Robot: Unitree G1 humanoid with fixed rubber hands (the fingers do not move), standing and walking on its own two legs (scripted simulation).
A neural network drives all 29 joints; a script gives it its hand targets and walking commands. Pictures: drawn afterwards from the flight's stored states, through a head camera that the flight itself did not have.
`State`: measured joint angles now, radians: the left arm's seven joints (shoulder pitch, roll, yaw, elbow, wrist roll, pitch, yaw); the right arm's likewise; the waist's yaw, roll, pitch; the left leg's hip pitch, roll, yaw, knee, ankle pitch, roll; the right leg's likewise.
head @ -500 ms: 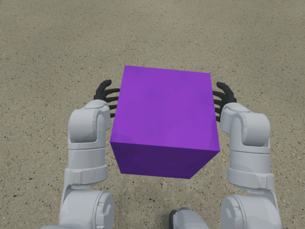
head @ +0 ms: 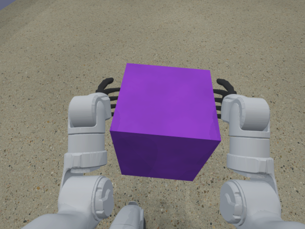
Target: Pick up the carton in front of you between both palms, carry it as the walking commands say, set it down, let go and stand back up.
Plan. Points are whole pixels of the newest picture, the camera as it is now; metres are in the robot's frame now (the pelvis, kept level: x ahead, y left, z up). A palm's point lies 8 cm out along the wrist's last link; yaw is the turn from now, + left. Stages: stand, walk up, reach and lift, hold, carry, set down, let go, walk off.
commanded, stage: carry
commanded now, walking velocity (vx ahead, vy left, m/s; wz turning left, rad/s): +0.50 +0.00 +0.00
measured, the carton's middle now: (162, 126) +0.37 +0.02 +0.05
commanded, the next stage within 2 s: none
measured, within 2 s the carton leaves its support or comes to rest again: neither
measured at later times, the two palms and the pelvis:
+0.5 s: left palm (130, 39) +0.68 +0.15 +0.12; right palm (218, 39) +0.67 -0.15 +0.13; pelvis +0.32 +0.02 +0.01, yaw -1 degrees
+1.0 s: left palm (140, 13) +0.91 +0.14 +0.11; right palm (209, 14) +0.92 -0.15 +0.10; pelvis +0.64 -0.01 +0.01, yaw +2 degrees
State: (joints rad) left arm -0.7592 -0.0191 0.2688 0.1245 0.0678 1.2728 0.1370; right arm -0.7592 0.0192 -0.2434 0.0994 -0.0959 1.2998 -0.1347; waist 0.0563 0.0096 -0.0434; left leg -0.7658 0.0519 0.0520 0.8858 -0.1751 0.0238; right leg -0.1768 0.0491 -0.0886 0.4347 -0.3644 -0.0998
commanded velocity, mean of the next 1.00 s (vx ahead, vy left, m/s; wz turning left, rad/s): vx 0.50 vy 0.00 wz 0.00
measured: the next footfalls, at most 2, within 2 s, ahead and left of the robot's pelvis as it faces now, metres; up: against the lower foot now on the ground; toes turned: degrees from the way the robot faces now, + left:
left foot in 0.14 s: +0.30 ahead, +0.08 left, +0.00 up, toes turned +5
right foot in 0.64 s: +0.58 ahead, -0.10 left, +0.00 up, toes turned -7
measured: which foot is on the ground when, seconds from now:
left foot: up 0.00-0.12, down 0.14-0.66, up 0.68-1.00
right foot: down 0.00-0.14, up 0.16-0.62, down 0.64-1.00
